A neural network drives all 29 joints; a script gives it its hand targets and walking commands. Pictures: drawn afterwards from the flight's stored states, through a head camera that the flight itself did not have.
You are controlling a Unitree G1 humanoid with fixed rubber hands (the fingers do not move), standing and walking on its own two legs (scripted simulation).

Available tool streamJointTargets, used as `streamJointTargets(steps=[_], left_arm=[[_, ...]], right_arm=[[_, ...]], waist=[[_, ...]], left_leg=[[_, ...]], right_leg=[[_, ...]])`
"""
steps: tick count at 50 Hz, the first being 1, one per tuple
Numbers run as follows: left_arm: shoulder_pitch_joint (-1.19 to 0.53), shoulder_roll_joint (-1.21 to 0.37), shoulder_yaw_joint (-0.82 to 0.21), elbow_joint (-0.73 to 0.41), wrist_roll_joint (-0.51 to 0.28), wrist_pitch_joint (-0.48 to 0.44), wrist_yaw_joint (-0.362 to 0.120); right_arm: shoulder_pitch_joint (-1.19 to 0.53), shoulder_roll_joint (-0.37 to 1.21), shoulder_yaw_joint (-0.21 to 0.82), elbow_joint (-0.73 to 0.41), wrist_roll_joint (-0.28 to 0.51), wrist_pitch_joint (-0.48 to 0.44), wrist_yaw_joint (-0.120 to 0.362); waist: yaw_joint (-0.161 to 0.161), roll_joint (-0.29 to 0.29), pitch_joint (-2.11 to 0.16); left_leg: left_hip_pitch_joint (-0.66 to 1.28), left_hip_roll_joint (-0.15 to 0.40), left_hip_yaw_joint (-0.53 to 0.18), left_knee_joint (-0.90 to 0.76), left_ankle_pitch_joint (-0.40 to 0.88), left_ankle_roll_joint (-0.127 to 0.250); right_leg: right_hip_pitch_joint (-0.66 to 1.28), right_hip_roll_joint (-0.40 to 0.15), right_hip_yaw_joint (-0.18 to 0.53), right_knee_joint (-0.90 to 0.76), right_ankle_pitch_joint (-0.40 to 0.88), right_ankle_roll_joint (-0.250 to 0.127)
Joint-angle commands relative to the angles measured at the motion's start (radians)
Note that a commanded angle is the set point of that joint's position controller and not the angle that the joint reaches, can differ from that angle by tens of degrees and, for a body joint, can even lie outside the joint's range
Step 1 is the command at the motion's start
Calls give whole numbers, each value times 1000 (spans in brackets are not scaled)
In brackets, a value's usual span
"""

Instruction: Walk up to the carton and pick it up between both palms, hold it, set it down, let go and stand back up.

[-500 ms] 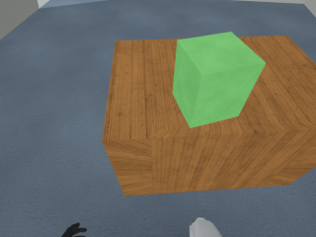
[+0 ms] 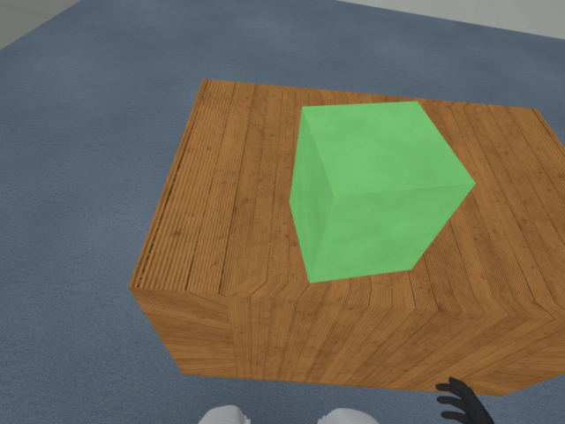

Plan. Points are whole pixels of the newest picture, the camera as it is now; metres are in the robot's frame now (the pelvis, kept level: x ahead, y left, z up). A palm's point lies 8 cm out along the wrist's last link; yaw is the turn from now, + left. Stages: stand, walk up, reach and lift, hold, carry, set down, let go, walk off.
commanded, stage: walk up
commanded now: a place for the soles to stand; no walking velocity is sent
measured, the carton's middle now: (361, 195) +0.49 -0.11 +0.01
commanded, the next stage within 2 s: none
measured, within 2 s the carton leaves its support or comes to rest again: neither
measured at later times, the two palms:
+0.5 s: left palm (170, 399) +0.16 +0.18 -0.08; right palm out of the picture +0.12 -0.35 -0.10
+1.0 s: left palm out of the picture +0.12 +0.21 -0.09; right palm out of the picture +0.13 -0.32 -0.08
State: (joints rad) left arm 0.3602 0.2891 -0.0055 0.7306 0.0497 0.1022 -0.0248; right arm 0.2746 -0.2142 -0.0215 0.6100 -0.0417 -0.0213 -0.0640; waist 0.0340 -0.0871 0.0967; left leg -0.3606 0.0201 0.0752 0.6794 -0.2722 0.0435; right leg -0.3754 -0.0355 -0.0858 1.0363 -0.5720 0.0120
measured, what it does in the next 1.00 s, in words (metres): steps on the spot: right foot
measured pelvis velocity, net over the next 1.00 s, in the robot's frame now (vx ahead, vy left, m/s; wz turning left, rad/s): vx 0.03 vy -0.06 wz -0.03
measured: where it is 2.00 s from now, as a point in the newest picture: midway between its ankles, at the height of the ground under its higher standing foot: outside the picture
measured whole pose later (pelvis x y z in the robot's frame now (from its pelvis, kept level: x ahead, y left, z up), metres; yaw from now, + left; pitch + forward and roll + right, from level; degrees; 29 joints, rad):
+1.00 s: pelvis +0.03 -0.06 +0.01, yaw -2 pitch -1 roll +0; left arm 0.32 0.31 0.01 0.65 0.00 0.01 -0.02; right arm 0.23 -0.29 0.01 0.72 0.01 0.02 0.03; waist 0.01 -0.02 0.05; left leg -0.29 0.06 0.03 0.60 -0.28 -0.03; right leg -0.28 -0.06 0.03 0.57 -0.26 0.06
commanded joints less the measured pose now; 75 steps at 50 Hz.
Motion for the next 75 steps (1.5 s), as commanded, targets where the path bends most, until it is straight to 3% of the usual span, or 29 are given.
streamJointTargets(steps=[1,3,5,8,9,10,11,12,13,15,18,20,22,32,45,63,68,69,70,72,75], left_arm=[[28,111,56,-84,-7,-23,4],[68,64,48,-71,-29,-42,-3],[69,50,45,-69,-48,-63,-5],[83,89,66,-84,-51,-100,7],[72,115,74,-97,-44,-109,14],[43,162,85,-119,-34,-115,23],[-25,231,95,-155,-35,-114,31],[-86,271,114,-163,-52,-105,35],[-146,233,99,-173,-58,-101,32],[-146,187,75,-182,-58,-101,25],[-87,174,66,-183,-64,-109,16],[-80,162,62,-189,-66,-111,14],[-72,167,59,-195,-64,-113,16],[-81,164,57,-212,-56,-108,16],[-53,146,60,-193,-50,-112,15],[-11,162,68,-184,-48,-120,16],[-17,151,66,-187,-47,-118,17],[-46,192,83,-181,-37,-102,11],[-27,180,78,-182,-30,-95,7],[-11,166,77,-184,-25,-87,4],[-14,166,82,-188,-29,-87,0]], right_arm=[[61,-193,-58,-47,5,-17,-14],[3,-199,-57,-51,9,-15,4],[-42,-203,-60,-58,15,-1,24],[-45,-213,-51,-36,31,23,46],[-23,-195,-42,-34,38,27,54],[14,-147,-23,-40,49,28,62],[60,-113,-15,-46,55,38,64],[38,-148,-31,-31,38,52,57],[33,-180,-40,-13,34,51,61],[25,-199,-40,0,40,25,67],[16,-203,-31,9,25,9,67],[-2,-209,-28,15,29,10,69],[-15,-211,-24,15,32,15,71],[-44,-225,-17,24,44,18,83],[-75,-245,-23,23,52,19,88],[-53,-228,-19,33,43,23,87],[-56,-229,-22,32,44,23,86],[-50,-271,-45,14,32,15,73],[-38,-299,-54,12,29,12,67],[-40,-319,-63,8,29,13,61],[-61,-304,-61,-15,31,25,61]], waist=[[-42,184,-24],[-28,242,-72],[-28,310,-97],[9,224,-136],[5,172,-153],[-9,50,-164],[-44,-77,-124],[-35,-93,-71],[-61,-91,-12],[-58,-85,-14],[-46,-103,-112],[-39,-62,-157],[-36,-16,-161],[-34,109,-128],[-29,128,-95],[-40,60,-109],[-36,96,-96],[-40,92,-55],[-32,132,-87],[-23,161,-100],[-20,184,-111]], left_leg=[[94,271,-342,-335,150,190],[49,198,-215,-302,174,163],[9,150,-146,-247,132,140],[-37,126,-113,-83,90,82],[-74,120,-99,-37,48,48],[-101,79,-59,39,-48,1],[-94,17,-21,118,-200,-51],[15,42,-78,149,-220,-47],[58,49,-85,86,-147,-44],[74,50,-75,-52,12,-40],[128,67,-104,-87,120,-33],[148,69,-111,-96,161,-34],[163,69,-105,-108,177,-31],[114,96,-117,-181,135,-9],[53,112,-135,-248,-12,8],[108,86,-110,-200,11,-2],[89,91,-115,-213,4,-1],[68,128,-145,-222,78,14],[80,166,-177,-236,126,39],[55,213,-202,-247,162,78],[28,192,-153,-223,121,72]], right_leg=[[-129,-69,138,-15,84,26],[-30,-44,81,-131,94,32],[73,-16,40,-274,163,30],[222,33,-5,-529,431,21],[258,2,48,-540,457,6],[237,-111,199,-589,375,-33],[101,-275,448,-704,199,-114],[-65,-313,475,-731,84,-194],[-122,-262,419,-726,91,-177],[-57,-153,259,-652,284,-102],[46,-146,231,-589,456,-86],[83,-127,202,-570,515,-79],[83,-121,201,-566,530,-72],[92,-73,158,-558,409,-50],[100,-41,135,-550,337,-27],[54,-55,173,-579,324,-37],[60,-50,169,-567,339,-38],[40,-25,141,-481,446,-46],[64,-10,123,-422,476,-39],[97,5,103,-380,443,-32],[122,1,120,-395,458,-46]])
